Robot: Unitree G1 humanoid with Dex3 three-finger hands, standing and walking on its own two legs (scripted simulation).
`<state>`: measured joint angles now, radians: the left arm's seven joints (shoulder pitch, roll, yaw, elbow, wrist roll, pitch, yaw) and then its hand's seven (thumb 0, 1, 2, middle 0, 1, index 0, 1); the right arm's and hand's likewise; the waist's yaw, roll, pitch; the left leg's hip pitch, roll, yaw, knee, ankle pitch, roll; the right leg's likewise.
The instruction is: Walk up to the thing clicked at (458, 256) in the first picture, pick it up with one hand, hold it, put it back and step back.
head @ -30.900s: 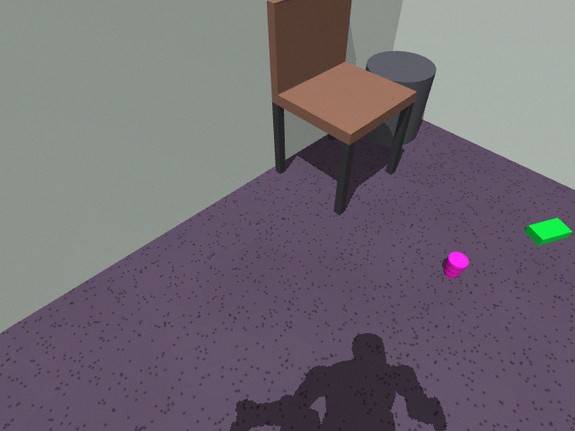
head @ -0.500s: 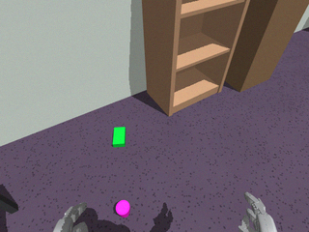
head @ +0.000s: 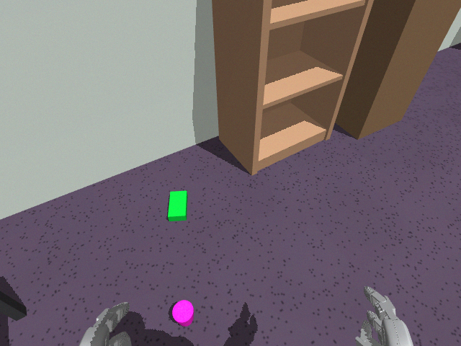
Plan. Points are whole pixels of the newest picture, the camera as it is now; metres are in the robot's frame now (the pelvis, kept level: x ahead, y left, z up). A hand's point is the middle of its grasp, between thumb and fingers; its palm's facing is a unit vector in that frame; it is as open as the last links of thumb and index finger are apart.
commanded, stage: home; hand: left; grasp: from above
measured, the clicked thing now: (184, 315) +0.40 +0.19 -0.67
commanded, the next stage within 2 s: stand in 0.50 s
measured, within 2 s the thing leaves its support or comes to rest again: neither
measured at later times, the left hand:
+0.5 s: hand out of the picture +0.16 +0.18 -0.05, palm faces +0.03 -0.98 -0.20, open 7.4 cm
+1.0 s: hand out of the picture +0.07 +0.24 -0.11, palm faces +0.03 -0.95 -0.32, open 7.4 cm
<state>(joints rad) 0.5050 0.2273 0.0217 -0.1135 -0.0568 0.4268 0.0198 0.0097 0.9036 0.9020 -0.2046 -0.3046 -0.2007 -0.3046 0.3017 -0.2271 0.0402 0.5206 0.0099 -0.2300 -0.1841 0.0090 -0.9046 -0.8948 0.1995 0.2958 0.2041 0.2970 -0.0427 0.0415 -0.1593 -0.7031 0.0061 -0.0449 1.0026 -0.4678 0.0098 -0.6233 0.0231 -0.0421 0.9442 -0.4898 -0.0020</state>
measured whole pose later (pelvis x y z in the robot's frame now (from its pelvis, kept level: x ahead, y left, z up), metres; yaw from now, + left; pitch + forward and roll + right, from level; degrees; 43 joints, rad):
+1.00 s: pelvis -0.01 +0.01 +0.05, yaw +0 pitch -3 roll +0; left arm 0.23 0.28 0.04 0.90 0.04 0.03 0.03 0.01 0.90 0.90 -0.21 -0.30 -0.20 -0.30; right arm 0.19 -0.29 -0.03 0.96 -0.05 -0.02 -0.02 0.00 -0.91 -0.90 0.20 0.30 0.20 0.30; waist 0.02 -0.01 0.04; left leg -0.27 -0.03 -0.01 0.59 -0.28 0.03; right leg -0.22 -0.02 0.00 0.59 -0.32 0.02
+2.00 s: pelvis -0.01 +0.00 +0.07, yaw +0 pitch -4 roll +0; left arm 0.17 0.29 0.02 1.15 0.02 -0.01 0.01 0.00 0.90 0.90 -0.21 -0.30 -0.20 -0.30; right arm 0.14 -0.32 -0.01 1.14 -0.02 0.00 -0.01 0.00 -0.91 -0.90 0.20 0.30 0.20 0.30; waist 0.00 0.02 0.07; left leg -0.14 -0.02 -0.02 0.35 -0.15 0.01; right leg -0.09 -0.01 -0.02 0.35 -0.19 0.00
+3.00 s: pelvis +0.01 +0.00 +0.07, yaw +0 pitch -3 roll +0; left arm 0.12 0.32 0.01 1.14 0.02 -0.01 0.01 0.00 0.90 0.90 -0.21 -0.30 -0.20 -0.30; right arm 0.10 -0.34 0.00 1.15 -0.01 -0.02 -0.01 0.00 -0.91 -0.90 0.20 0.30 0.20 0.30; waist 0.00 0.00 0.05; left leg -0.09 -0.02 -0.01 0.30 -0.15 0.01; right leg -0.05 -0.01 -0.01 0.31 -0.20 0.01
